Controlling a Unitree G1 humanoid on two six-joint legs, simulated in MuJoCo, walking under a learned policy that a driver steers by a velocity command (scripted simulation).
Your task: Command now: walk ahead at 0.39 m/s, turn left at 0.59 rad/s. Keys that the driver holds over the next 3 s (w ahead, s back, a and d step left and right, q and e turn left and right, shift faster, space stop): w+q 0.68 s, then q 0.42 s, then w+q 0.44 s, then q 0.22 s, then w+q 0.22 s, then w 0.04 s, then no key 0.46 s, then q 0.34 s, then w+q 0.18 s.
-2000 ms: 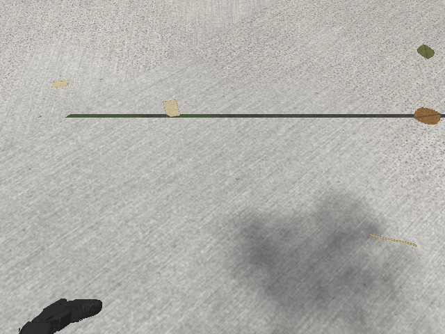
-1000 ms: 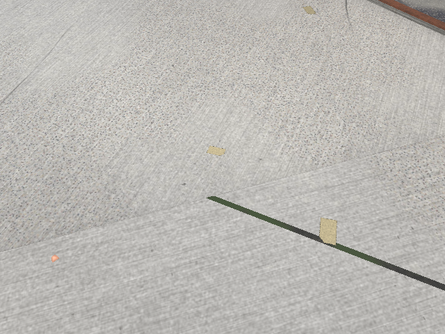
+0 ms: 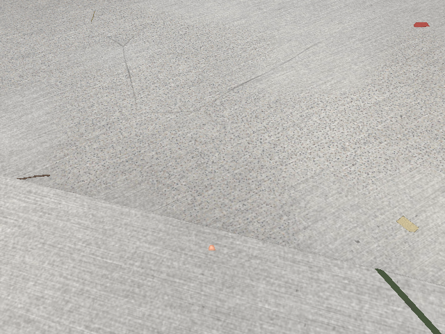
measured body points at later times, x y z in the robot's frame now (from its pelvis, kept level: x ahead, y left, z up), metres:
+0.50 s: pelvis +0.24 +0.11 +0.00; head +0.27 +0.13 +0.45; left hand +0.33 +0.42 -0.10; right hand +0.41 -0.13 -0.10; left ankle +0.22 +0.17 -0.74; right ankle +0.39 -0.05 -0.66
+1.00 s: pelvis +0.50 +0.14 +0.00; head +0.54 +0.17 +0.44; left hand +0.46 +0.45 -0.11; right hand +0.78 -0.02 -0.10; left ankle +0.44 +0.27 -0.67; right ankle +0.59 +0.08 -0.74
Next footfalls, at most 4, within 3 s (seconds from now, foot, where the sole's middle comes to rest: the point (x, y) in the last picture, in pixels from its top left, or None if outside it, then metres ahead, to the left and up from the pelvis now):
0.24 left None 0.26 0.18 -0.78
0.74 right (222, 295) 0.63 0.10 -0.78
1.24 left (142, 331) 0.51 0.33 -0.78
1.66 right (139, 233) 0.85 0.40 -0.78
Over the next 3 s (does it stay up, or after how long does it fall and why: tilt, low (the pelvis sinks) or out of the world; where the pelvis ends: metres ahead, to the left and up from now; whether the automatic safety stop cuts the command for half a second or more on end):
stays up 0.69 0.60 0.00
